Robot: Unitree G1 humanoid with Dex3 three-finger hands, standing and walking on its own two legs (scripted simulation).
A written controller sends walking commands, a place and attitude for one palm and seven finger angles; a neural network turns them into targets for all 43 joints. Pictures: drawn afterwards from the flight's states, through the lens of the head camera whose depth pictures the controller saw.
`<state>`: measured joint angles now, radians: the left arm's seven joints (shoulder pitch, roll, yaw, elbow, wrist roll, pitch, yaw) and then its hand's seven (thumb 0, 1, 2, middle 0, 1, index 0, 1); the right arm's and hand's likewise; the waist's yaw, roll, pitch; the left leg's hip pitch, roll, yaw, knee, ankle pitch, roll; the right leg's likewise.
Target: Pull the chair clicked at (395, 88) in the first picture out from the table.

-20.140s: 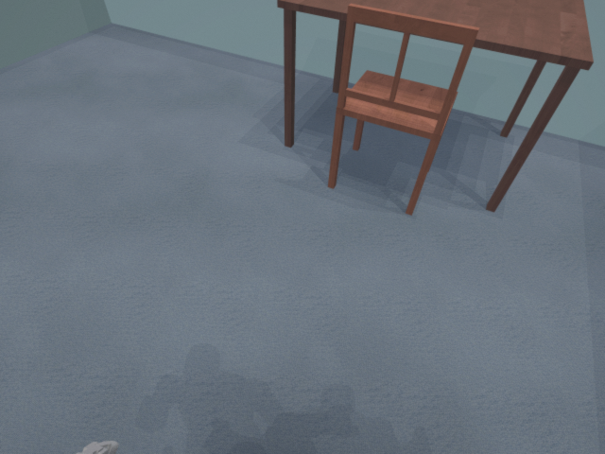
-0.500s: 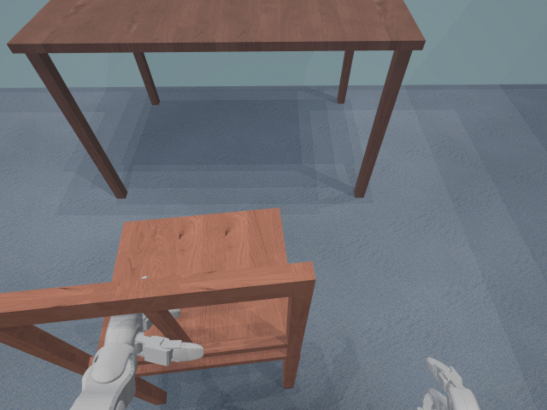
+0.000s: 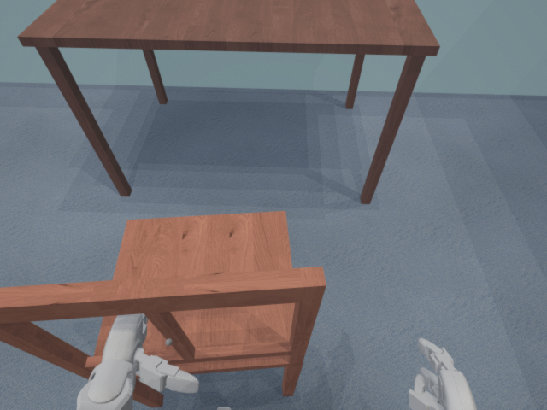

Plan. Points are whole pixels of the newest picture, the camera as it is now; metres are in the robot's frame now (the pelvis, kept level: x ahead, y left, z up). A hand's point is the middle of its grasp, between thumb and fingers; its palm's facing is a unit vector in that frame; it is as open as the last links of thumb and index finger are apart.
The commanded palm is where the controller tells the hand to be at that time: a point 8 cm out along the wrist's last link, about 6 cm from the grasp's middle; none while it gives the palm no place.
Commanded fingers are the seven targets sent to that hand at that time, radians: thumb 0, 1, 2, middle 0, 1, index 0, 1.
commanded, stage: draw the fingers out of the gap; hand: left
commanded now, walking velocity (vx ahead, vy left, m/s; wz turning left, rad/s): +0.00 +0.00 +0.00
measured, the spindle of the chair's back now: (174, 333) +0.25 +0.17 -0.07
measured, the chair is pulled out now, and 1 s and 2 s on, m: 0.60 0.60 0.61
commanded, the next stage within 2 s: draw the hand back to the body in 0.68 s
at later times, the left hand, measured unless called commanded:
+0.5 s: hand (154, 402) +0.15 +0.17 -0.04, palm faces +0.06 -0.98 -0.18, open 17.5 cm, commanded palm +0.12 +0.22 -0.01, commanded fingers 0.00 -0.55 0.20 0.00 0.00 0.00 0.00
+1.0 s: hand out of the picture +0.13 +0.17 +0.02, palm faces +0.13 -0.99 -0.06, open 17.5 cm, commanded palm +0.08 +0.23 +0.03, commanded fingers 0.00 -0.55 0.20 0.00 0.00 0.00 0.00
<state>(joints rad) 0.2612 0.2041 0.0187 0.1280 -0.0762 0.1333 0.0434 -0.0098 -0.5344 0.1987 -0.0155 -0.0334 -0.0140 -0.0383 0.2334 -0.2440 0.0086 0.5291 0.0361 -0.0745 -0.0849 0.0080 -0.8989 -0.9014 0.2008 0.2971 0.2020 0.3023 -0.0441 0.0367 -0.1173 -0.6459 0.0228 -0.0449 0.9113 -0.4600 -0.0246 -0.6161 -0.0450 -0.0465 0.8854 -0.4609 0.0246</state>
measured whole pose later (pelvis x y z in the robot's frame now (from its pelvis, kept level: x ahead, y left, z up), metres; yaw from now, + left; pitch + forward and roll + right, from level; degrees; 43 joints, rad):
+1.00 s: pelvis -0.02 +0.00 -0.03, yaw +1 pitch +13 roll -3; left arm 0.79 0.21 0.03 -0.35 -0.18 -0.20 -0.05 -0.01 -0.54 0.20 -0.01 0.00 0.00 -0.01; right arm 0.21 -0.19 -0.04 0.51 0.06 -0.13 -0.10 0.01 -0.90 -0.90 0.20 0.30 0.20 0.30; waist 0.00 0.04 -0.18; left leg -0.82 0.02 -0.09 1.13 -0.54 -0.03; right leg -0.76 -0.05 -0.09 1.07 -0.53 0.02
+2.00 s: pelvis +0.03 -0.02 +0.04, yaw +2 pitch -1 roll +0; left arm 0.67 0.47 0.09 -0.37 -0.08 0.34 0.13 0.01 0.60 0.75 -0.17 -0.24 -0.39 -0.31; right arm 0.19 -0.23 0.04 0.66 0.06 -0.30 -0.11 0.01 -0.90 -0.90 0.20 0.30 0.20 0.30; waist 0.09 0.08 0.03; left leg -0.20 0.03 -0.07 0.58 -0.36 -0.05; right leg -0.17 -0.04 -0.09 0.57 -0.38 0.01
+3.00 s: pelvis -0.05 +0.01 +0.04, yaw -2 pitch +0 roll +0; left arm 0.59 0.42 0.39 -0.52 -0.05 -0.09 0.17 0.02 0.89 0.89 -0.21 -0.30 -0.21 -0.31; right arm 0.17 -0.17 -0.01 0.60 0.04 -0.03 -0.11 0.01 -0.90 -0.90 0.20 0.30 0.20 0.30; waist 0.01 0.03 0.06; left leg -0.31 0.02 0.01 0.53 -0.21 -0.01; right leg -0.30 -0.04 -0.01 0.51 -0.20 0.04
